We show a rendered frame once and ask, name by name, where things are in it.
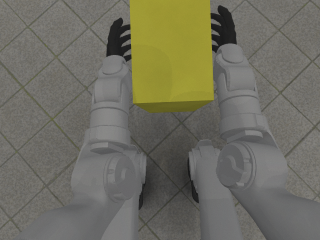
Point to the robot right thigh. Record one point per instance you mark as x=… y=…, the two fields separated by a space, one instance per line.
x=218 y=216

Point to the robot right forearm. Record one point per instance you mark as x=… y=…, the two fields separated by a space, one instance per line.
x=238 y=99

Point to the carton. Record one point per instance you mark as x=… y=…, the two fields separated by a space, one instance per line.
x=171 y=55

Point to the robot right hand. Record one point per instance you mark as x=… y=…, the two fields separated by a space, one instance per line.
x=226 y=30

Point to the robot left hand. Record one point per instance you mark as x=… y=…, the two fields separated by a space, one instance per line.
x=115 y=41

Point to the robot left forearm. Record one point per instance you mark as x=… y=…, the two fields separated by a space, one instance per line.
x=108 y=128

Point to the robot right upper arm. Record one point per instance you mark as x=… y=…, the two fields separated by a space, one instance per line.
x=256 y=175

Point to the robot left upper arm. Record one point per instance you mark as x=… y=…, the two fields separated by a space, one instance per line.
x=100 y=185

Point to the robot right shin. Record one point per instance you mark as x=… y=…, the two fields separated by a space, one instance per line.
x=205 y=142

